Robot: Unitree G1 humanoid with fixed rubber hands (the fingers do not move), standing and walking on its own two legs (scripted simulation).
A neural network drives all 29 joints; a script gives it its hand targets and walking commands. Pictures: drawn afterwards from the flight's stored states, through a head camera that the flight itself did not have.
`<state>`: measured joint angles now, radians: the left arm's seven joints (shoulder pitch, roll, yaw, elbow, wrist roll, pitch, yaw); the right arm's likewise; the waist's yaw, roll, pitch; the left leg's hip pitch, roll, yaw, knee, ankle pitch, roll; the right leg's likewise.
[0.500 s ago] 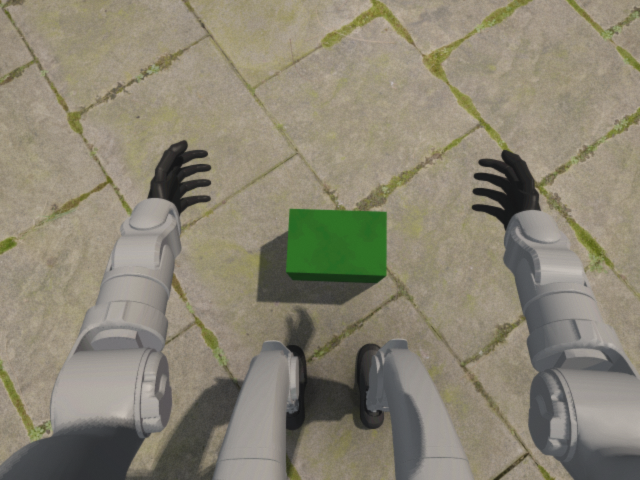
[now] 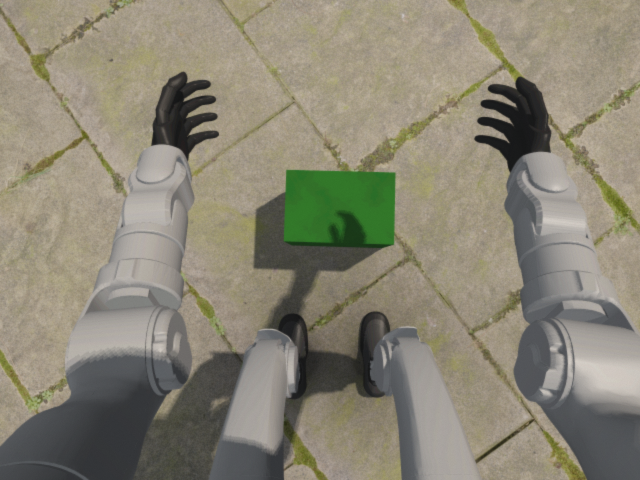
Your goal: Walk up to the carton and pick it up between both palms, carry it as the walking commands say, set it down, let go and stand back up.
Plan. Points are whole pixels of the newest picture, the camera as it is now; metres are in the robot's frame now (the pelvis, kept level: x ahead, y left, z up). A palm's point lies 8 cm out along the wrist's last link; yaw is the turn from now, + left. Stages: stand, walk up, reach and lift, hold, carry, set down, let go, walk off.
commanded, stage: reach and lift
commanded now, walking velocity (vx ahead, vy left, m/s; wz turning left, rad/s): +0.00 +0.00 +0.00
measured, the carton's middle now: (338, 212) +0.46 -0.01 -0.55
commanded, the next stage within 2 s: none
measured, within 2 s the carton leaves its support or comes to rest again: neither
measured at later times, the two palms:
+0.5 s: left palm (213, 173) +0.49 +0.20 -0.27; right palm (469, 176) +0.47 -0.22 -0.27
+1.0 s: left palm (239, 195) +0.48 +0.19 -0.41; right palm (440, 200) +0.46 -0.21 -0.42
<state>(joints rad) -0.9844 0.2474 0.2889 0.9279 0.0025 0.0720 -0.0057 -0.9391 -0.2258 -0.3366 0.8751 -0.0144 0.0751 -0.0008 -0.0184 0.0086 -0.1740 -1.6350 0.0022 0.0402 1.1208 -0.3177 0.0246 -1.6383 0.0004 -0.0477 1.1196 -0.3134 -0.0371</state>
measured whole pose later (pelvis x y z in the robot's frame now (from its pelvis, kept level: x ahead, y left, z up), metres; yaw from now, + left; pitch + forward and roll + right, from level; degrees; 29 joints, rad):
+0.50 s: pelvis -0.03 +0.00 -0.15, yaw +0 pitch +49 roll +1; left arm -1.14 0.32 0.21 0.95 -0.11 0.10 0.07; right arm -1.11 -0.30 -0.23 0.93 0.10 0.10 -0.06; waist -0.02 0.00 -0.08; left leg -2.10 0.02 0.05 1.73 -0.49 0.03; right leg -2.11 -0.01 -0.05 1.73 -0.48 -0.05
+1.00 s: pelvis -0.05 +0.00 -0.25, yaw +0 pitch +41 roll +1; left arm -1.33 0.38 0.09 1.13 -0.24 0.04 0.11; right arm -1.29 -0.36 -0.09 1.10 0.25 0.04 -0.11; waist -0.02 0.00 0.21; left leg -2.29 0.03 0.06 2.08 -0.52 0.04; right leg -2.30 -0.03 -0.06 2.08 -0.51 -0.07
